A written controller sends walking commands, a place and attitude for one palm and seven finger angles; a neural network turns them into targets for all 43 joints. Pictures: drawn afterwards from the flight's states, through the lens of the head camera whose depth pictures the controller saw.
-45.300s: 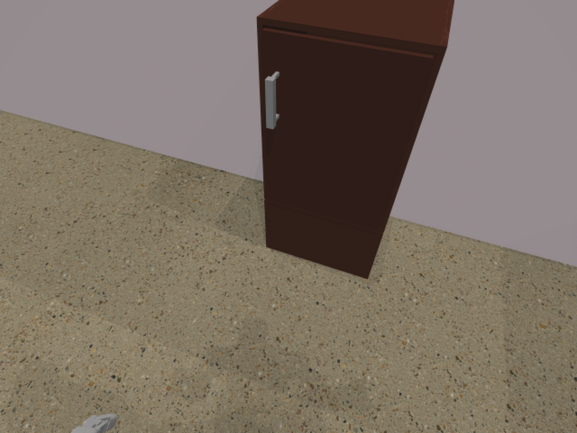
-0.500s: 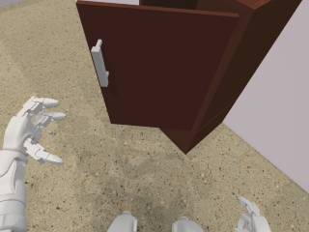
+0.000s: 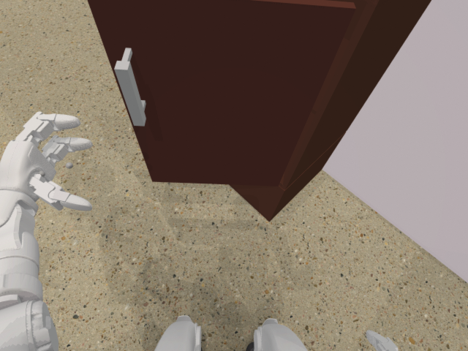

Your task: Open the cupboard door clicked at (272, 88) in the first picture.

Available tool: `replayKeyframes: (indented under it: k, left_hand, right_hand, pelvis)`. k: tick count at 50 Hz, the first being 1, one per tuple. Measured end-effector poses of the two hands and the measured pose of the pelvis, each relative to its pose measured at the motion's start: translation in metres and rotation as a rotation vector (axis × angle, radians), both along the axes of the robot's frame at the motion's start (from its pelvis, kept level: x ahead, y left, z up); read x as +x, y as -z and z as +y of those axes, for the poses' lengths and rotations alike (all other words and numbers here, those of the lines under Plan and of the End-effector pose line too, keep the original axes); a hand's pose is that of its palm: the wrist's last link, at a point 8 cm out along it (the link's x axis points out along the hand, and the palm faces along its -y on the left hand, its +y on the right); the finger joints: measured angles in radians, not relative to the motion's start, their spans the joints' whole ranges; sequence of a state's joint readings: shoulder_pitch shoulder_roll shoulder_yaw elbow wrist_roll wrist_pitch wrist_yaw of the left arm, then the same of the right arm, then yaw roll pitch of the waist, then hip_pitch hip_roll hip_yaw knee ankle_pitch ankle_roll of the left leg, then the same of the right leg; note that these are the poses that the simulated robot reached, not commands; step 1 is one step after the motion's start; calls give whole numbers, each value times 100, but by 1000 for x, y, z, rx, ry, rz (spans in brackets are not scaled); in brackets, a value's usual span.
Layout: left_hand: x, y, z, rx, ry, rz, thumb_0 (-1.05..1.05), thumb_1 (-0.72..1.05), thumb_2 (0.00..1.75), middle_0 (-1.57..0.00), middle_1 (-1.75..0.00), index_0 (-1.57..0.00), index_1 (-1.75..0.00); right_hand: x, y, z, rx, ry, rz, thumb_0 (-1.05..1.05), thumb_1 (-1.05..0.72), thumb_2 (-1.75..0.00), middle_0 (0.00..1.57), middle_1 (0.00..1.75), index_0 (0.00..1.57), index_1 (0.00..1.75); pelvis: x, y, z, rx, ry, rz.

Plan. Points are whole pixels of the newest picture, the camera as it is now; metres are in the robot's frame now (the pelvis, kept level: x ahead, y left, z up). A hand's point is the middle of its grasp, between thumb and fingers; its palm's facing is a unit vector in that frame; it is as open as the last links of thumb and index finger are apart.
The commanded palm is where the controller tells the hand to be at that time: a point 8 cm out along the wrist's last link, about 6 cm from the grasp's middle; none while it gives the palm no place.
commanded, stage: move the hooked fingers beside the handle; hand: left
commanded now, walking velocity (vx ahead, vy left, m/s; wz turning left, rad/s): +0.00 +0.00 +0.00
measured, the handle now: (134, 89) +0.58 +0.20 +0.05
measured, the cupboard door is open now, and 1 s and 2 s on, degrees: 45 45 45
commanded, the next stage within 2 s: slide the fingers in behind the handle in 1.64 s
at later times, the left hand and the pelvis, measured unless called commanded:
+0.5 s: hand (92, 124) +0.48 +0.26 +0.05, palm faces -0.02 -1.00 -0.01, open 14.0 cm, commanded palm +0.47 +0.30 +0.05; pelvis -0.01 +0.01 -0.01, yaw -1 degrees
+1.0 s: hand (95, 102) +0.54 +0.27 +0.05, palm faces -0.01 -1.00 -0.02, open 14.0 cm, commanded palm +0.53 +0.30 +0.05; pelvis +0.00 +0.01 -0.02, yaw -3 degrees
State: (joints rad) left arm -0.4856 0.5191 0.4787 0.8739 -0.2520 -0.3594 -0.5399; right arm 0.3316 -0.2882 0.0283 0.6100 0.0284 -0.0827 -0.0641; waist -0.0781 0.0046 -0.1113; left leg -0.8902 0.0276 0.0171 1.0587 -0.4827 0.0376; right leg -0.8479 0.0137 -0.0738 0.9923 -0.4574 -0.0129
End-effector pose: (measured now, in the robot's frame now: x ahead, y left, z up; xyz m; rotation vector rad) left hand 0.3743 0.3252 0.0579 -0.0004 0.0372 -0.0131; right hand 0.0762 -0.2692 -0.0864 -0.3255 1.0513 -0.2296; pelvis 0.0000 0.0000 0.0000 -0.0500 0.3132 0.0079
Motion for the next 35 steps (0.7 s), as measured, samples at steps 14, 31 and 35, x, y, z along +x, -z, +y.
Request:
replayKeyframes:
  k: [14,31,35]
  left_hand:
    - [40,-1,6,3,-1,10,-2,-50,30,-30,-120,-30,-120]
    - [111,2,-13,6,-10,36,-2,-50,30,-30,-120,-30,-120]
    - [121,1,-9,26,-21,39,-2,-50,30,-30,-120,-30,-120]
  right_hand:
    - [-30,8,8,-6,29,120,1,-91,-90,20,30,20,30]
    - [-86,14,8,-18,130,306,1,-91,-90,20,30,20,30]
    - [-96,14,8,-15,149,344,1,-91,-90,20,30,20,30]
  pelvis:
    - [-5,7,9,-14,1,35]
    - [-4,16,8,-24,18,110]
    - [-2,17,6,-25,23,124]
